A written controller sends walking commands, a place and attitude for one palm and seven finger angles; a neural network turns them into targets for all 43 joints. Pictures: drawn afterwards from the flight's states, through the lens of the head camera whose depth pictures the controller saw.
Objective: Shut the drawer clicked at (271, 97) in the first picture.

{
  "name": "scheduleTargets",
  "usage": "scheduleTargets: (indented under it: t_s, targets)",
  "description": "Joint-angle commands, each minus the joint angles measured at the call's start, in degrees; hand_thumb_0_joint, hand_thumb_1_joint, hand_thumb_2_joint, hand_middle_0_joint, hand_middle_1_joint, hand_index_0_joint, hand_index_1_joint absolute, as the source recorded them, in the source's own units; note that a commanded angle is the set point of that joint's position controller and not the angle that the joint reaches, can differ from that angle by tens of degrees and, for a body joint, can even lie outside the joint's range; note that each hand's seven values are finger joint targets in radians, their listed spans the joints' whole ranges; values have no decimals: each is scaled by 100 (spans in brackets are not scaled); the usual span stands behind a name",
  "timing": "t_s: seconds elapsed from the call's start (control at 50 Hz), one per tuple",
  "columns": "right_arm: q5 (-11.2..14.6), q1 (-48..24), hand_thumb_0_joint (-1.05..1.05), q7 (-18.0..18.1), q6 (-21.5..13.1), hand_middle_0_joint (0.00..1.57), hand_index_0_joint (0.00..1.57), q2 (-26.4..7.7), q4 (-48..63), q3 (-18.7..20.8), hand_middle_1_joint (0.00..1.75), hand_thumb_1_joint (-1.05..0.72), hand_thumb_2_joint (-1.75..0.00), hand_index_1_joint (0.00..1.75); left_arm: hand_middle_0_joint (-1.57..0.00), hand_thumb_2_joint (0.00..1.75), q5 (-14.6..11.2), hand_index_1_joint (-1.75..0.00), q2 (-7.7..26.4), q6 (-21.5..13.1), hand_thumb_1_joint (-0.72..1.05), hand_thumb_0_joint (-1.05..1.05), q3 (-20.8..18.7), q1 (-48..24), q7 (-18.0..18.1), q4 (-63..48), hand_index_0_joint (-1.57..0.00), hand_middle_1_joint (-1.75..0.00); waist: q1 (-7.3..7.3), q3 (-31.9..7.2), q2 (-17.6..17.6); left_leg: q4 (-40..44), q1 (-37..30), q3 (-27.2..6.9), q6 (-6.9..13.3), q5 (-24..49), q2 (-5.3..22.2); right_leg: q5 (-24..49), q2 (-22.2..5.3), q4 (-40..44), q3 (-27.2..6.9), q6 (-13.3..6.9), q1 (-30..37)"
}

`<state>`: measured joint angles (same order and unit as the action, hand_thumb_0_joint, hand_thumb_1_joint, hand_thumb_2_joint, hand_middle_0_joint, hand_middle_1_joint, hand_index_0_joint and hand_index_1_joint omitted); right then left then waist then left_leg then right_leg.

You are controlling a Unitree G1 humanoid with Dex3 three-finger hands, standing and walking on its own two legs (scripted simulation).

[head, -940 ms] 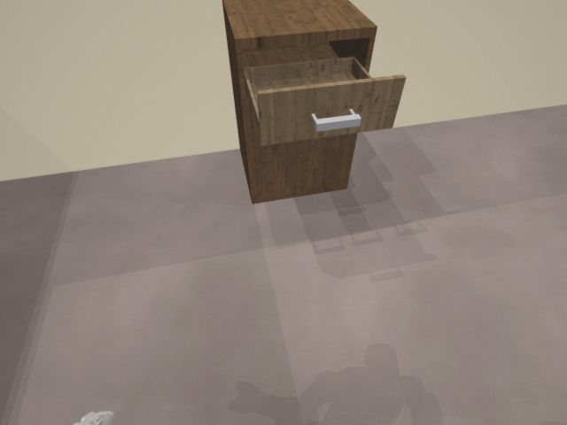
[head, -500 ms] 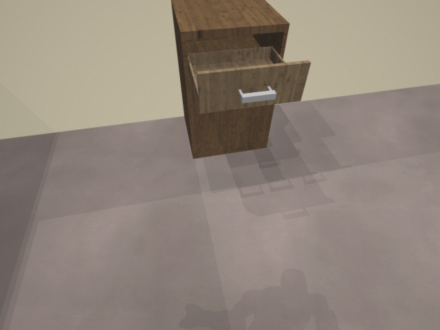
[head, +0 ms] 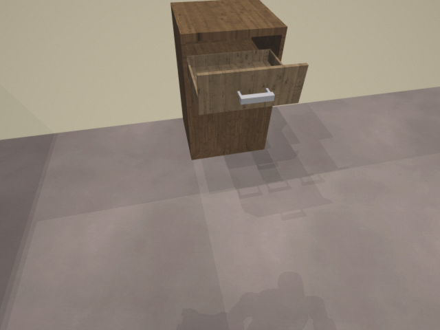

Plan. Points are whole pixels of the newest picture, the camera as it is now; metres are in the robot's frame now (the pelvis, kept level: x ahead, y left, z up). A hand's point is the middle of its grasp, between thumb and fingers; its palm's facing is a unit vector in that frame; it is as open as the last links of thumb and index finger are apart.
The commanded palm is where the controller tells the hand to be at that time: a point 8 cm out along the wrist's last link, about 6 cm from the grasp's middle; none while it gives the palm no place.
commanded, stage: look at it before walking up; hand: left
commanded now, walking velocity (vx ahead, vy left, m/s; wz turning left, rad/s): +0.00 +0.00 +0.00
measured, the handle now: (255, 95) +0.99 -0.09 -0.11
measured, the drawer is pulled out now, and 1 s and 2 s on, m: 0.30 0.30 0.30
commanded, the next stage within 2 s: walk to a spot facing it in 0.50 s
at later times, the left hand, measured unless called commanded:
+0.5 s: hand out of the picture +0.06 +0.25 -0.16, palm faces -0.03 -0.95 -0.32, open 7.4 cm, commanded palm none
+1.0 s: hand out of the picture +0.06 +0.20 -0.18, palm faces -0.12 -0.96 -0.25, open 7.4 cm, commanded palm none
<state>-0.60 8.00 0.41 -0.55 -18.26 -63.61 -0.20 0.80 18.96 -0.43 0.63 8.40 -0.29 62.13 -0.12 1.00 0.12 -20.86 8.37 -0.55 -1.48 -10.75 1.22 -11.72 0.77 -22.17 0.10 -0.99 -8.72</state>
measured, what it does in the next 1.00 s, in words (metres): stands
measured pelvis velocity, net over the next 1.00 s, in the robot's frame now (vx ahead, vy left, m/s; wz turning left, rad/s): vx -0.02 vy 0.00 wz -0.14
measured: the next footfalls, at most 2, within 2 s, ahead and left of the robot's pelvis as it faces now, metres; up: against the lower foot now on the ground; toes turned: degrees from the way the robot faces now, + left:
left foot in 1.26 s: +0.02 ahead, +0.14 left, +0.00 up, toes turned -17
right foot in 1.76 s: +0.07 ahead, -0.23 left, +0.00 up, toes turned -44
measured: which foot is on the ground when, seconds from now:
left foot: down 0.00-0.98, up 1.00-1.00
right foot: down 0.00-1.00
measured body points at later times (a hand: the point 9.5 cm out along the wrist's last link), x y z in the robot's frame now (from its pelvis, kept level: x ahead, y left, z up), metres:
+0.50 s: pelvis +0.00 +0.01 +0.00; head +0.00 +0.01 +0.45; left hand +0.06 +0.30 -0.14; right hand +0.07 -0.28 -0.13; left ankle +0.01 +0.14 -0.75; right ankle +0.00 -0.11 -0.75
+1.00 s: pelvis -0.02 +0.00 -0.02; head +0.01 -0.01 +0.43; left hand +0.06 +0.25 -0.16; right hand +0.02 -0.26 -0.17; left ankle +0.01 +0.14 -0.74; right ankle +0.00 -0.11 -0.75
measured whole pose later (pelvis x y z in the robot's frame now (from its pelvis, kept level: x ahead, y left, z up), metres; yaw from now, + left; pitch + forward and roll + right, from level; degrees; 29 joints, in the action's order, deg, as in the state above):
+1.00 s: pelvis -0.02 +0.00 -0.02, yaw -8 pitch -1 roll +1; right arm -0.6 10.7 1.2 2.0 -12.8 -56.1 2.8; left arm 1.6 13.7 2.6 -1.7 14.1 -0.9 54.5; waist 0.7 3.8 0.2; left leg -37.5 16.6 6.0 -1.6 -19.7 4.5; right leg -17.3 4.4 -38.8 -6.5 -1.2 -20.0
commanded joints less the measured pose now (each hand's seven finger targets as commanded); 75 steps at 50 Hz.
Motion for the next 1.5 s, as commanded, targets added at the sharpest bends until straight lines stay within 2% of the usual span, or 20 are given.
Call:
scheduleTargets:
  t_s: [0.0, 0.62, 0.68, 0.84, 0.9, 0.92, 0.94, 0.96, 0.98, 1.0, 1.04, 1.1, 1.14, 1.2, 1.22, 1.24, 1.26, 1.28, 1.34, 1.48]
  targets:
    - [-5, -252, 0, 53, -164, 20, 20, -1130, 341, 194, 30, -90, -90, 30, -20, 90, -14, -30, 1146, -115, 90, 0, -249, -220, 95, -339, -20, -30, 27, -197, 21, 323, -17, -477, 261, 457, 527, 286, -727, 495, -736, -99, -123]
    - [3, -193, 0, 75, -171, 20, 20, -1132, 293, 212, 30, -90, -90, 30, -20, 90, -10, -30, 1118, -105, 90, 0, -252, -100, 89, -306, -20, -30, 12, -207, -8, 308, -223, -428, 252, 612, 576, 625, -707, 505, -760, -85, -168]
    - [0, 164, 0, 110, -77, 20, 20, -540, 324, 151, 30, -90, -90, 30, -20, 90, -13, -30, 582, 71, 90, 0, -206, 189, 110, -341, -20, -30, -11, -210, -20, 5, -188, -150, 168, 552, 622, 917, -660, 136, -853, -21, -419]
    - [-12, 233, 0, 155, 44, 20, 20, -662, 973, 445, 30, -90, -90, 30, -20, 90, 41, -30, 447, 237, 90, 0, -389, 531, 35, -910, -20, -30, 54, -133, -392, -292, 154, -177, 447, 49, 1146, 672, -217, -1142, -802, -1, -1157]
    - [-18, 14, 0, 149, 48, 20, 20, -628, 1189, 531, 30, -90, -90, 30, -20, 90, 47, -30, 322, 253, 90, 0, -455, 834, 4, -1014, -20, -30, 210, -173, -545, -529, 538, -119, 535, -123, 1319, 411, -118, -1626, -721, -2, -1089]
    - [-18, -80, 0, 141, 55, 20, 20, -585, 1267, 554, 30, -90, -90, 30, -20, 90, 57, -30, 332, 248, 90, 0, -483, 953, -1, -1025, -20, -30, 276, -183, -460, -809, 704, 4, 481, -265, 1247, 505, -165, -1551, -815, -25, -1011]
    - [-14, -150, 0, 130, 81, 20, 20, -487, 1353, 572, 30, -90, -90, 30, -20, 90, 84, -30, 428, 227, 90, 0, -522, 1055, 10, -1051, -20, -30, 332, -227, 88, -1396, 831, 265, 308, -586, 927, 754, -335, -1176, -1233, -115, -1000]
    - [8, -120, 0, 124, 124, 20, 20, -254, 1449, 549, 30, -90, -90, 30, -20, 90, 113, -30, 664, 200, 90, 0, -570, 1072, 42, -1112, -20, -30, 313, -241, 1031, -2382, 1279, 640, 57, -1309, 321, 701, -929, -431, -2407, -406, -924]
    - [8, -233, 0, 121, 164, 20, 20, -50, 1554, 507, 30, -90, -90, 30, -20, 90, 96, -30, 901, 190, 90, 0, -635, 1194, 91, -1181, -20, -30, 460, -49, 1660, -3483, 2049, 384, -76, -2264, -165, 698, -1554, 401, -3725, -912, -729]
    - [-2, -318, 0, 131, 161, 20, 20, -134, 1588, 510, 30, -90, -90, 30, -20, 90, 66, -30, 868, 184, 90, 0, -662, 1217, 144, -1226, -20, -30, 448, 12, 1336, -4131, 2330, -174, -34, -2183, -68, 618, -1624, 628, -4001, -1174, -639]
    - [9, 30, 0, 113, 94, 20, 20, -119, 1508, 532, 30, -90, -90, 30, -20, 90, 70, -30, 687, 171, 90, 0, -661, 703, 177, -1382, -20, -30, 99, -219, 669, -4067, 2076, -302, -40, -1715, 107, 1091, -1314, 170, -3274, -1140, -580]
    - [35, -8, 0, 129, 98, 20, 20, 53, 1560, 501, 30, -90, -90, 30, -20, 90, 83, -30, 590, 187, 90, 0, -680, 733, 162, -1463, -20, -30, 180, -468, 784, -3001, 1457, -108, -60, -1601, -114, 1315, -989, 63, -2989, -955, -614]
    - [42, 86, 0, 115, 82, 20, 20, 99, 1592, 484, 30, -90, -90, 30, -20, 90, 82, -30, 615, 214, 90, 0, -713, 790, 133, -1454, -20, -30, 200, -561, 849, -2306, 1061, -20, -31, -1631, -210, 256, -875, 304, -3094, -884, -684]
    - [42, 867, 0, 127, -31, 20, 20, -6, 1454, 503, 30, -90, -90, 30, -20, 90, 61, -30, 539, 256, 90, 0, -702, 410, 69, -1583, -20, -30, -183, -582, 974, -456, -779, 88, 123, -1201, -298, -1926, -337, 245, -2811, -437, -2011]
    - [0, 1255, 0, 186, -89, 20, 20, -337, 1374, 580, 30, -90, -90, 30, -20, 90, 46, -30, 259, 259, 90, 0, -649, 293, 15, -1711, -20, -30, -394, -548, 71, 342, -1803, -656, 375, -1884, 475, -2394, 197, -634, -2162, -129, -3132]
    - [-63, 1358, 0, 218, -127, 20, 20, -934, 1446, 686, 30, -90, -90, 30, -20, 90, -8, -30, -70, 214, 90, 0, -611, 151, -61, -1896, -20, -30, -484, -338, -1635, 1239, -1843, -2539, 771, -2905, 2146, -2110, 690, -2428, -995, 138, -4005]
    - [-57, 1162, 0, 200, -159, 20, 20, -940, 1512, 661, 30, -90, -90, 30, -20, 90, 71, -30, 154, 150, 90, 0, -685, -107, -101, -1972, -20, -30, -419, 106, -1244, 1393, -918, -3006, 1203, -2921, 2787, -1765, -15, -3306, -648, 232, -3981]
    - [-78, 869, 0, 148, -182, 20, 20, -576, 1534, 574, 30, -90, -90, 30, -20, 90, 134, -30, 255, 145, 90, 0, -751, -38, -161, -1801, -20, -30, -197, 377, -405, 1353, -285, -2314, 1112, -2774, 2349, -1183, -106, -3856, -609, 260, -3660]
    - [-45, 571, 0, 158, -315, 20, 20, -201, 1525, 421, 30, -90, -90, 30, -20, 90, 133, -30, -66, 207, 90, 0, -683, 455, -315, -1514, -20, -30, 157, 465, -744, 1230, 160, -656, 777, -1660, 1532, -225, -276, -4581, -248, 330, -3367]
    - [-48, 1808, 0, 166, -450, 20, 20, -141, 1011, 395, 30, -90, -90, 30, -20, 90, 132, -30, -315, 218, 90, 0, -536, -282, -383, -1622, -20, -30, -178, 686, -747, 1134, -944, 117, 950, -195, 1760, 120, -647, -3917, 121, 398, -4053]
